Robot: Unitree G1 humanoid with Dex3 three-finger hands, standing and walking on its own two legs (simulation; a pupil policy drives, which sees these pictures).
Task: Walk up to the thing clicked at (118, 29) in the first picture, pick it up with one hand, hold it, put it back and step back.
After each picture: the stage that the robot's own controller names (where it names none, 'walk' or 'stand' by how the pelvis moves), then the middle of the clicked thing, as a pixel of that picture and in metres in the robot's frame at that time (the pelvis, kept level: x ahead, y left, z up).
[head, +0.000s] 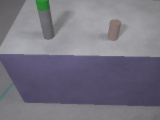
stand; (114, 30) +0.83 -0.19 -0.11
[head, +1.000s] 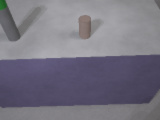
rise first; (84, 27) +0.76 +0.02 -0.08
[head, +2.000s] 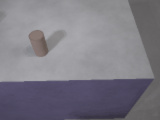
rise first; (39, 44) +0.58 +0.23 -0.07
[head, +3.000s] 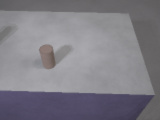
stand; (47, 57) +0.59 +0.19 -0.11
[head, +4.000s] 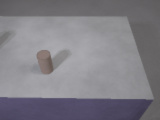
stand; (45, 62) +0.57 +0.20 -0.11
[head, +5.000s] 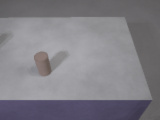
stand; (43, 64) +0.56 +0.21 -0.11
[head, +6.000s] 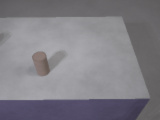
stand; (41, 64) +0.56 +0.22 -0.11
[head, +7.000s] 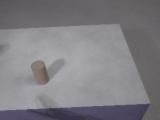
rise first; (40, 73) +0.54 +0.24 -0.11
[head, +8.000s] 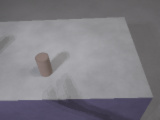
go down; (44, 65) +0.56 +0.24 -0.11
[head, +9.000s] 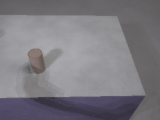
go down; (37, 61) +0.57 +0.22 -0.10
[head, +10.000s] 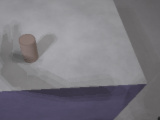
go down; (29, 49) +0.56 +0.21 -0.06
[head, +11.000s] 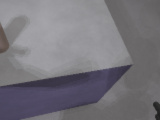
close in; out of the picture +0.55 +0.24 -0.03
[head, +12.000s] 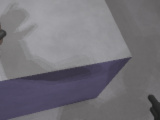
close; out of the picture +0.56 +0.24 +0.00
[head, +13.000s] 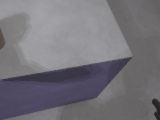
lift; out of the picture +0.54 +0.24 +0.00
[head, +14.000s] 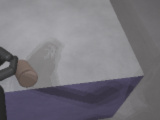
lift; (24, 72) +0.43 +0.20 -0.03
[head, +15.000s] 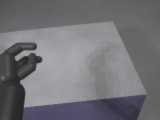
rise first; out of the picture +0.33 +0.17 -0.69
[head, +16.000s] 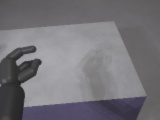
stand; out of the picture +0.34 +0.19 -0.70
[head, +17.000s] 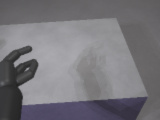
stand; out of the picture +0.32 +0.17 -0.71
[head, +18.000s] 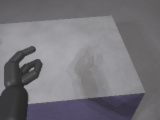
stand; out of the picture +0.33 +0.18 -0.71
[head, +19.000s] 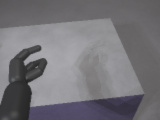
stand; out of the picture +0.32 +0.18 -0.71
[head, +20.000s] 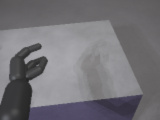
stand; out of the picture +0.32 +0.18 -0.71
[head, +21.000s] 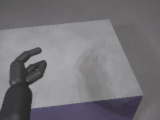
stand; out of the picture +0.31 +0.19 -0.71
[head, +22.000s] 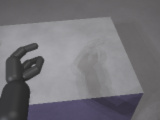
stand; out of the picture +0.32 +0.18 -0.71
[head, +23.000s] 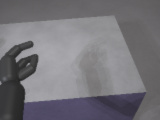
stand; out of the picture +0.33 +0.18 -0.71
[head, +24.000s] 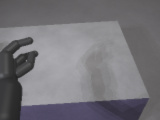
stand; out of the picture +0.32 +0.18 -0.71
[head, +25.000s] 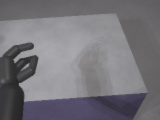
stand; out of the picture +0.33 +0.18 -0.71
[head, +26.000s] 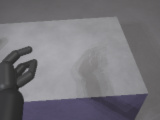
stand; out of the picture +0.33 +0.18 -0.71
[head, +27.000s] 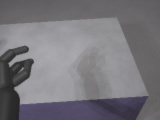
stand; out of the picture +0.32 +0.18 -0.71
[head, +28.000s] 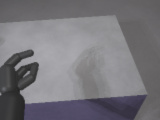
stand; out of the picture +0.32 +0.18 -0.71
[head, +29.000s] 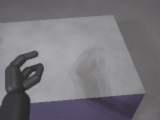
stand; out of the picture +0.32 +0.19 -0.71
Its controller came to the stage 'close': yes
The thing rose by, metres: 0.01
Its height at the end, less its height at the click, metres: -0.61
